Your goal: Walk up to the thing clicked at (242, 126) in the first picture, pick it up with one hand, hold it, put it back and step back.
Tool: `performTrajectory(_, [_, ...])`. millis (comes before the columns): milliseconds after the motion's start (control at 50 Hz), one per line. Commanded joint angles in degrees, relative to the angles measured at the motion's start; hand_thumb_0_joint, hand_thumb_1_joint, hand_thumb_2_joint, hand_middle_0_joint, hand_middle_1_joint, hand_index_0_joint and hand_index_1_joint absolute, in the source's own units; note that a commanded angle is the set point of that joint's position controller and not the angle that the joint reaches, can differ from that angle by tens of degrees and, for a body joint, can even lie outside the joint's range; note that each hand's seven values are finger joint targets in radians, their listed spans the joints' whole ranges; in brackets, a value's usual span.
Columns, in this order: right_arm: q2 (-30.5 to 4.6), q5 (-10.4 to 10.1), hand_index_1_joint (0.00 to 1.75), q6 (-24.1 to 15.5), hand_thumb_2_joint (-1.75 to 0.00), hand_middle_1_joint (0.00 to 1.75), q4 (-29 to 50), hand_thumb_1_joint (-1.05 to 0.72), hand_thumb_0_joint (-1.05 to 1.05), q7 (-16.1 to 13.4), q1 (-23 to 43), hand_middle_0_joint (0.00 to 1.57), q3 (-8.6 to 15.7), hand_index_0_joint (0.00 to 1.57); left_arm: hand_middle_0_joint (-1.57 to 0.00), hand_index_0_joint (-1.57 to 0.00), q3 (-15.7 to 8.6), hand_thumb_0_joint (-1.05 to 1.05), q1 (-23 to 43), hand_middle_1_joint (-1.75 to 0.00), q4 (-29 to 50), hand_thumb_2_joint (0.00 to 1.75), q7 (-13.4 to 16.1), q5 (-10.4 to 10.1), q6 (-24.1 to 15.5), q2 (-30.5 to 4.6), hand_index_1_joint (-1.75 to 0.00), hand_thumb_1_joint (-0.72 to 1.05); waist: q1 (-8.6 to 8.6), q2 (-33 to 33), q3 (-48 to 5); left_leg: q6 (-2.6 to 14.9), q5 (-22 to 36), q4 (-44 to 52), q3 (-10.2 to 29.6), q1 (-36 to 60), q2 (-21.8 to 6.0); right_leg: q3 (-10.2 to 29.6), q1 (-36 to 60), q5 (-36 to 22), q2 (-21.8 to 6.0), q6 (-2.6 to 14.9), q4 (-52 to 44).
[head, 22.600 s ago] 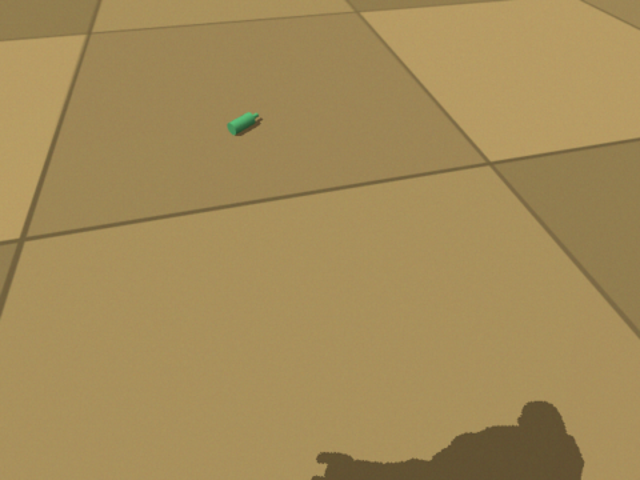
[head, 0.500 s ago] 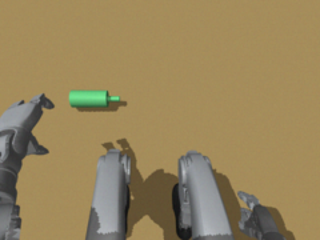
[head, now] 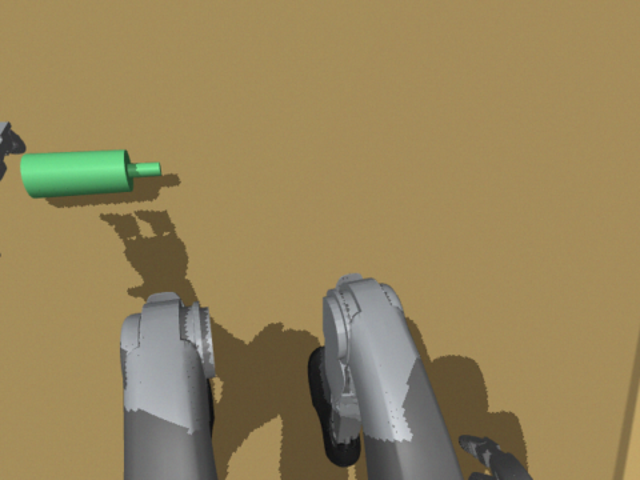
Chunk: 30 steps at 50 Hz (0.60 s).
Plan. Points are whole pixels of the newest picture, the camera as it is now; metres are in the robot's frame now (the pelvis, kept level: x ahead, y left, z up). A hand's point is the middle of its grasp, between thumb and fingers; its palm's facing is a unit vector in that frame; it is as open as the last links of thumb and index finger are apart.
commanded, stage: rise first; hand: left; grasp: from above
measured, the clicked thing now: (98, 172) +0.55 +0.29 -0.32
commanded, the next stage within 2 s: none
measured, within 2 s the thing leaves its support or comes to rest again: neither
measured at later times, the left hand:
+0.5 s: hand (0, 188) +0.47 +0.36 -0.18, palm faces -0.47 -0.06 -0.88, open 14.0 cm
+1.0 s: hand (15, 182) +0.48 +0.35 -0.20, palm faces -0.46 -0.06 -0.89, open 14.2 cm
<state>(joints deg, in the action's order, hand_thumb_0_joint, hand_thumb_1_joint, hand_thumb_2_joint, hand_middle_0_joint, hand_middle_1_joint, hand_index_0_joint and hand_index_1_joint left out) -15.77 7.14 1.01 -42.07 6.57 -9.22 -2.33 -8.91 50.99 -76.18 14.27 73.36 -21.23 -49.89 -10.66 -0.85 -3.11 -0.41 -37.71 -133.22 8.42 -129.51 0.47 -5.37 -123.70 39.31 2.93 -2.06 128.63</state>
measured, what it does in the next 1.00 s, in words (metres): stands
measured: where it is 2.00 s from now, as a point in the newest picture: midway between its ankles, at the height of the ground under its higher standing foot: (268, 438)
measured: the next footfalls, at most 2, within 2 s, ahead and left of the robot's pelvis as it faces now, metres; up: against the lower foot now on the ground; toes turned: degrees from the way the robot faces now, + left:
none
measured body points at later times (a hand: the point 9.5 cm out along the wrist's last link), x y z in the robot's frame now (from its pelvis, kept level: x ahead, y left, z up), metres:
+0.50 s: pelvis +0.01 +0.00 -0.02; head +0.26 +0.10 +0.34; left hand +0.49 +0.36 -0.13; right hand +0.07 -0.27 -0.12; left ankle +0.08 +0.12 -0.32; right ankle +0.10 -0.12 -0.32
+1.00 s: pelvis +0.01 +0.00 -0.03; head +0.27 +0.10 +0.32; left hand +0.50 +0.35 -0.15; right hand +0.06 -0.27 -0.12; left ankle +0.08 +0.12 -0.32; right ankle +0.10 -0.12 -0.32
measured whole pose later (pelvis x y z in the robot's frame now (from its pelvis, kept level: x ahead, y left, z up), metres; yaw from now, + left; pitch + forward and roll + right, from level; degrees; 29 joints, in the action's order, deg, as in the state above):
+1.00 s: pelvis +0.01 +0.00 -0.03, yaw -4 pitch +33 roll -12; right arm -16.2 9.4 1.9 -38.7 8.1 -7.2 -9.2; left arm -7.9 58.6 -82.7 17.3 75.2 -20.2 -57.3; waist -14.8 -3.0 1.5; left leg -0.2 -39.8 -140.1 11.2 -134.3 0.0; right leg -7.6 -127.7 40.1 4.2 -2.9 133.1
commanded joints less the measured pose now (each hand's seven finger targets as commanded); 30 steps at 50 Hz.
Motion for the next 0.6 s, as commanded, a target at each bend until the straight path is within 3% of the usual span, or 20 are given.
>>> performTrajectory(0, [-14.4, 0.9, 0.3, 0.5, -0.9, 0.3, 1.1, -0.9, 0.0, -0.7, -9.5, 0.2, 3.8, 0.2, -0.12, -0.12, -2.9, 0.0, 18.6, -0.91, 7.5, 0.96, 3.8, 0.9, -1.5, -19.7, -0.92, -0.48, 0.21, 18.9, -38.4, 1.89, 8.9, 13.3, -3.8, 33.0, -0.3, -3.8, 13.3, -9.9, 0.9, 4.14, -11.6])
performTrajectory(40, [-14.3, 1.2, 0.3, 0.6, -0.9, 0.3, 0.9, -0.9, 0.0, -0.5, -9.7, 0.2, 3.3, 0.2, -0.14, -0.13, -1.7, 0.0, 18.1, -0.91, 5.1, 0.95, 4.3, 1.6, -1.4, -18.0, -0.91, -0.47, -0.65, 18.3, -37.4, 2.02, 10.1, 12.6, -3.7, 33.3, -0.4, -4.2, 12.7, -10.6, 1.2, 4.02, -11.2])
performTrajectory(100, [-14.5, 1.5, 0.3, 0.6, -0.9, 0.3, 0.7, -0.9, 0.0, -0.3, -10.0, 0.2, 2.9, 0.2, -0.12, -0.12, -3.1, 0.0, 19.4, -0.93, 3.4, 0.95, 5.4, 1.7, -0.7, -20.6, -0.93, -0.48, -0.81, 18.0, -37.3, 2.35, 9.4, 11.5, -4.0, 31.3, -0.5, -4.3, 13.4, -10.7, 1.4, 3.84, -11.1])
performTrajectory(160, [-14.3, 1.9, 0.3, 0.6, -0.9, 0.3, 1.4, -0.91, 0.0, -0.1, -9.4, 0.2, 2.4, 0.2, -0.13, -0.13, -1.7, 0.0, 20.3, -0.94, 2.9, 0.95, 5.7, 2.1, 0.1, -19.4, -0.94, -0.48, -1.34, 17.7, -37.0, 2.48, 8.9, 10.9, -4.2, 29.6, -0.6, -4.5, 13.9, -10.9, 1.6, 3.71, -11.0])
performTrajectory(240, [-14.9, 2.0, 0.3, 0.4, -0.9, 0.3, 1.4, -0.91, 0.0, 0.0, -9.3, 0.2, 2.1, 0.2, -0.09, -0.09, -1.9, 0.0, 21.8, -0.98, 4.0, 0.97, 5.6, 2.1, 1.0, -21.3, -0.98, -0.51, -1.06, 20.8, -38.0, 1.97, 9.3, 11.2, -3.3, 32.0, -0.9, -4.7, 12.5, -11.1, 1.5, 3.99, -9.8])
performTrajectory(340, [-15.2, 2.0, 0.3, 0.7, -0.9, 0.3, 1.7, -0.91, 0.0, 0.3, -9.8, 0.2, 1.4, 0.2, -0.07, -0.08, -0.8, 0.0, 21.8, -1.01, 3.9, 0.98, 4.8, 1.3, 1.9, -20.1, -1.0, -0.52, -2.44, 21.7, -37.4, 1.68, 13.0, 10.5, -2.0, 33.8, -1.3, -5.2, 11.2, -13.8, 1.4, 3.87, -8.5])
performTrajectory(480, [-15.4, 2.1, 0.3, 1.0, -0.9, 0.3, 2.4, -0.91, 0.0, 0.4, -9.5, 0.2, 0.3, 0.2, -0.07, -0.08, -2.0, 0.0, 21.4, -1.03, 4.3, 0.98, 4.1, 0.4, 1.4, -22.1, -1.01, -0.53, -2.02, 21.6, -36.7, 1.87, 12.7, 9.4, -2.1, 32.0, -1.4, -5.0, 12.2, -13.9, 1.5, 3.74, -8.2])
performTrajectory(580, [-15.5, 2.4, 0.3, 1.4, -0.9, 0.3, 2.7, -0.91, 0.0, 0.6, -10.0, 0.2, -0.6, 0.2, -0.06, -0.07, -2.3, 0.0, 22.1, -1.03, 4.5, 0.99, 3.9, 0.1, 0.8, -23.6, -1.02, -0.54, -3.05, 19.8, -37.1, 2.38, 13.0, 7.9, -2.6, 29.2, -1.2, -5.0, 15.1, -14.8, 1.9, 3.36, -8.6])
